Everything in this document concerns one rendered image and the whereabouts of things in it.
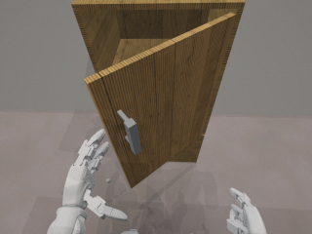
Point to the robot left forearm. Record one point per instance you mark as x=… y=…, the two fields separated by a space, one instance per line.
x=70 y=220

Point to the cupboard door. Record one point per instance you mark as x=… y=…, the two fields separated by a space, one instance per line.
x=167 y=90

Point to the left robot hand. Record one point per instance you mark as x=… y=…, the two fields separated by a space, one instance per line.
x=81 y=175

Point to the right robot hand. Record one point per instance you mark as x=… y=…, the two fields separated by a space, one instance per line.
x=250 y=221

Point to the handle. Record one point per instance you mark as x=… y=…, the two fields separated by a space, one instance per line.
x=132 y=136

